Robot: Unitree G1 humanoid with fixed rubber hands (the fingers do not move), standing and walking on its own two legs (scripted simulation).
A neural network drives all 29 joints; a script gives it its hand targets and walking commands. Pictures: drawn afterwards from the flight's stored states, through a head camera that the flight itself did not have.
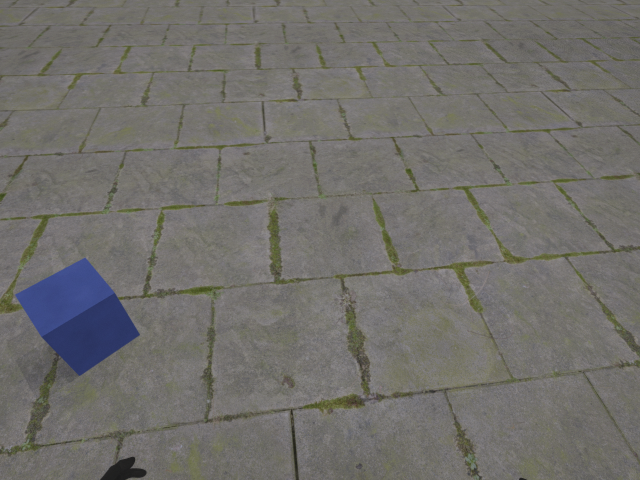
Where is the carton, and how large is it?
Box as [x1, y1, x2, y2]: [15, 258, 139, 375]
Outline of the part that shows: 85,258 15,294 40,335 79,375 139,334 114,292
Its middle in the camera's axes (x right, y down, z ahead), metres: -0.78 +0.24 +1.25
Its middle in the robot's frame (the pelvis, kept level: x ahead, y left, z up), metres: +0.72 +0.78 -0.63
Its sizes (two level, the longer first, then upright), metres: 0.210 0.200 0.250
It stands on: the floor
